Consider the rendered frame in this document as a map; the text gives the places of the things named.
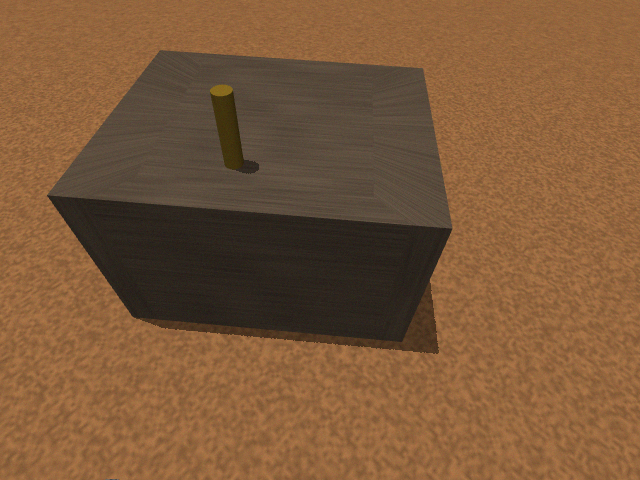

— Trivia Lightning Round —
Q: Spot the can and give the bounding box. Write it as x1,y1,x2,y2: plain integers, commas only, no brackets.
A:
210,85,244,169

